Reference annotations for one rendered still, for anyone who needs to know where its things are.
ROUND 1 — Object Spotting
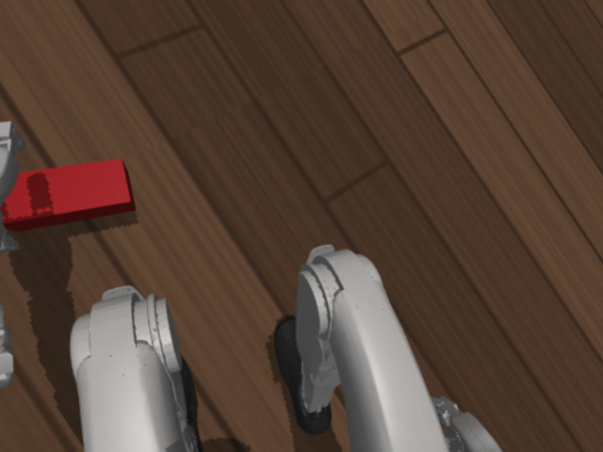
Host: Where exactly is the carton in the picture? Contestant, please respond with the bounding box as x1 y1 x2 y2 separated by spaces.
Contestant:
0 159 137 233

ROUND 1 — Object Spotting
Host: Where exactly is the left robot foot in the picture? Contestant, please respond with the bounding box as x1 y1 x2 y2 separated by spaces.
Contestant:
180 357 203 452

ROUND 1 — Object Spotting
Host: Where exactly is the left robot hand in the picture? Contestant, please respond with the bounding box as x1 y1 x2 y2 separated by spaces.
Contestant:
0 121 26 253

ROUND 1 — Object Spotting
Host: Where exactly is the right robot foot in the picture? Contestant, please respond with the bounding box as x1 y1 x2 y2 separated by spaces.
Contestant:
274 317 332 435

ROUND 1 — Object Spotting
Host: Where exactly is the right robot hand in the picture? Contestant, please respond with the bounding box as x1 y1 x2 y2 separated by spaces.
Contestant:
431 396 502 452

